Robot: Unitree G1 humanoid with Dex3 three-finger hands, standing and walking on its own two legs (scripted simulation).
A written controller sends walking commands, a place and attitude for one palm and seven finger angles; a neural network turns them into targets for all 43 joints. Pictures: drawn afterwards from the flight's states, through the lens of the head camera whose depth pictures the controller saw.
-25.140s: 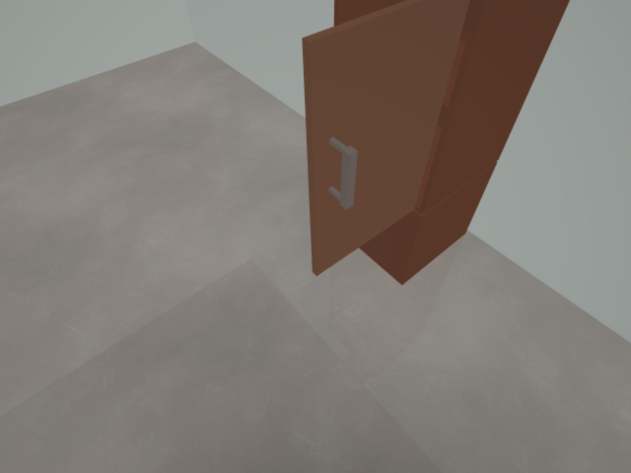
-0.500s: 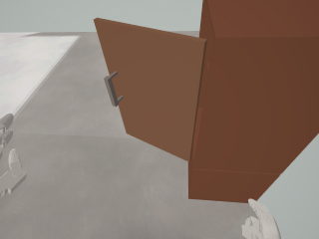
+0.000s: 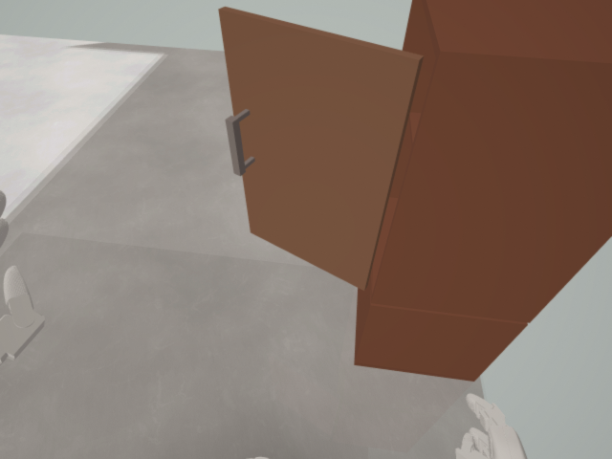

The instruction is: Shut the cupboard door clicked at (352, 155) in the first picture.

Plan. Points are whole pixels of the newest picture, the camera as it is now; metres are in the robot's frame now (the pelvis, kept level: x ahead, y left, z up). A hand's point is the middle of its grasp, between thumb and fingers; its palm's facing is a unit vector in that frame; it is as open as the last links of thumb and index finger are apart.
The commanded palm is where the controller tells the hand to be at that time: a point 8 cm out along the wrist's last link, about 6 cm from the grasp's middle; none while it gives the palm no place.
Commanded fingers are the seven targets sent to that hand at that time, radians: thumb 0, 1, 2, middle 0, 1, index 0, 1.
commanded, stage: step back with the hand held close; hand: left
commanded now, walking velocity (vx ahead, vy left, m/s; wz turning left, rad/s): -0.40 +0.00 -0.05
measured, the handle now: (242, 143) +0.72 +0.20 +0.01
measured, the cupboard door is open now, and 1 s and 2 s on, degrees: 65 65 65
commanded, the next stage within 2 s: stop stepping back and stand still in 0.72 s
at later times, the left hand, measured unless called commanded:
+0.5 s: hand out of the picture +0.15 +0.28 +0.18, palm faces +0.41 -0.80 -0.45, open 7.4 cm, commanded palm +0.09 +0.32 +0.19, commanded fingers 0.00 0.90 0.90 -0.20 -0.30 -0.20 -0.30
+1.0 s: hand out of the picture +0.06 +0.32 +0.18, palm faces +0.37 -0.81 -0.46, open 7.4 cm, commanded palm +0.00 +0.35 +0.19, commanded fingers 0.00 0.90 0.90 -0.20 -0.30 -0.20 -0.30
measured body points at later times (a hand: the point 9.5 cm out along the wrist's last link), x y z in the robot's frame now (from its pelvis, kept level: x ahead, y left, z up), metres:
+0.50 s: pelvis -0.04 +0.02 +0.00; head -0.04 +0.04 +0.45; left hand +0.12 +0.32 +0.20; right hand +0.13 -0.23 -0.08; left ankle +0.08 +0.10 -0.73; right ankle -0.03 -0.13 -0.73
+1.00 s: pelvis -0.14 +0.05 +0.00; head -0.14 +0.08 +0.45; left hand +0.03 +0.36 +0.21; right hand +0.02 -0.19 -0.07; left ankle +0.05 +0.11 -0.71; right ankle -0.14 -0.10 -0.72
